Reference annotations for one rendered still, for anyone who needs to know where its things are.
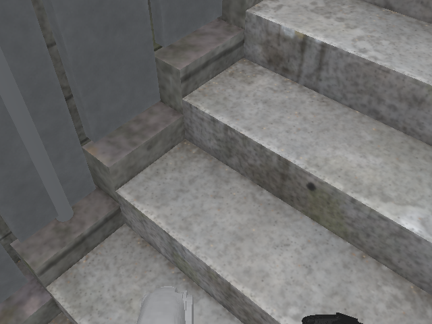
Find robot left thigh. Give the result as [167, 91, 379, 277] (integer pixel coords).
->
[137, 288, 194, 324]

